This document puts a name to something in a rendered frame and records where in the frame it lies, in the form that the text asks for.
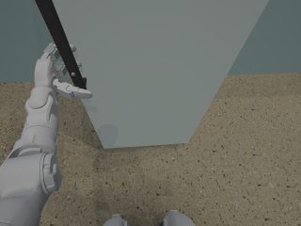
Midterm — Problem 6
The handle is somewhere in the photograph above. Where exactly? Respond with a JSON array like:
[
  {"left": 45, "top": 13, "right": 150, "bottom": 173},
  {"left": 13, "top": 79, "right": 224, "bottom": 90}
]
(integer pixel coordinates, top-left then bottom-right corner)
[{"left": 35, "top": 0, "right": 87, "bottom": 89}]

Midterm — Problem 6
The right robot shin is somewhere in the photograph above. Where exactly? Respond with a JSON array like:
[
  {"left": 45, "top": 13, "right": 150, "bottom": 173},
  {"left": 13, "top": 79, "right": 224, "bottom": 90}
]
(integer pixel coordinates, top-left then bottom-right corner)
[{"left": 168, "top": 210, "right": 179, "bottom": 215}]

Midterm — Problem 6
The robot left upper arm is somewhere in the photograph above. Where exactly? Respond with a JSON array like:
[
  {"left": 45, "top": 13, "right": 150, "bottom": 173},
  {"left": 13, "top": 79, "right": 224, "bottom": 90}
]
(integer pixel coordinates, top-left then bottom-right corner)
[{"left": 0, "top": 152, "right": 62, "bottom": 226}]

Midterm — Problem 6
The robot shin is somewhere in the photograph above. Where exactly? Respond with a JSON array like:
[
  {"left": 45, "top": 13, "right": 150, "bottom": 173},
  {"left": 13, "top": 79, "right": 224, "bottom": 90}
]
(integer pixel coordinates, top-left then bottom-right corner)
[
  {"left": 168, "top": 210, "right": 179, "bottom": 215},
  {"left": 111, "top": 214, "right": 122, "bottom": 218}
]

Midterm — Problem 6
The left robot shin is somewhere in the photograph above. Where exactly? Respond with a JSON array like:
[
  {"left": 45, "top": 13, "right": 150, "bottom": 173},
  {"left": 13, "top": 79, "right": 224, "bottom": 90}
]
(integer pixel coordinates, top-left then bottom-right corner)
[{"left": 111, "top": 214, "right": 122, "bottom": 218}]

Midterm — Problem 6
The left robot hand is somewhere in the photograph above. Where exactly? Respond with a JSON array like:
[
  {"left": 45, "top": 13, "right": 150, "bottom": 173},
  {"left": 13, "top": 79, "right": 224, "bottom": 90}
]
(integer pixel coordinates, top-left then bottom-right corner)
[{"left": 34, "top": 42, "right": 93, "bottom": 100}]

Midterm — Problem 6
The left robot forearm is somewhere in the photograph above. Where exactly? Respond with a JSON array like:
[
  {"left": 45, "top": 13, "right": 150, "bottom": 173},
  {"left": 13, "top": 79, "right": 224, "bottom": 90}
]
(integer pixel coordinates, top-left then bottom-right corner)
[{"left": 0, "top": 87, "right": 59, "bottom": 198}]

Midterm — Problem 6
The fridge door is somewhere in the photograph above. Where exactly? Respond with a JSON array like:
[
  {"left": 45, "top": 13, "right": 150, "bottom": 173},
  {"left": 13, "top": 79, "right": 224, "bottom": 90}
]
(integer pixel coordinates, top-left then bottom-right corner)
[{"left": 37, "top": 0, "right": 269, "bottom": 149}]

